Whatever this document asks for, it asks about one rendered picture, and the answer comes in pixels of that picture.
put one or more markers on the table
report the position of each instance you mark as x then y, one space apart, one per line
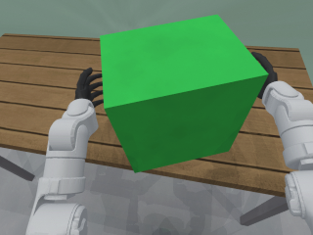
38 79

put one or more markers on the left robot upper arm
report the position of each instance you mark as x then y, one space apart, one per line
59 219

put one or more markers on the carton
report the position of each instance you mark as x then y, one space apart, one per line
177 92

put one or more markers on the robot right forearm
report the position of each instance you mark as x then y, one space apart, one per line
294 119

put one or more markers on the robot left forearm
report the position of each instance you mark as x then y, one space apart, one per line
68 137

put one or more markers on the right robot upper arm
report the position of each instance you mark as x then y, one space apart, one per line
299 195

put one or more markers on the right robot hand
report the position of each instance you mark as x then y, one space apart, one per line
272 76

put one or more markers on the left robot hand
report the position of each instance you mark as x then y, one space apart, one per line
84 88

